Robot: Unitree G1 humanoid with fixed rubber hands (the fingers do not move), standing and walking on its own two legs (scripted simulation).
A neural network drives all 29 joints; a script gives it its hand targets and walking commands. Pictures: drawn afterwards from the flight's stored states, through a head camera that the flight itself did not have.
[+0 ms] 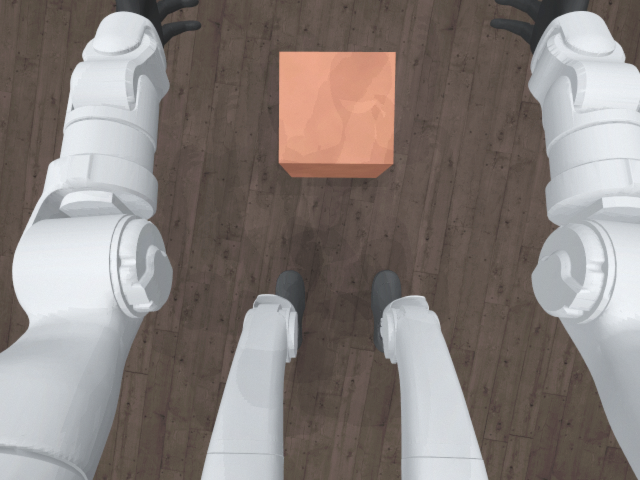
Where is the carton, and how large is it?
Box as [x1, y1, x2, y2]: [279, 52, 395, 177]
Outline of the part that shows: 279,52 279,163 291,176 376,177 391,165 393,153 395,52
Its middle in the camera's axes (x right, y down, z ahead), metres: +0.03 -0.24 +0.82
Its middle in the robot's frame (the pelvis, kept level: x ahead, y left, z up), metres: +0.56 +0.01 -0.53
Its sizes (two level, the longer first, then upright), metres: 0.210 0.200 0.250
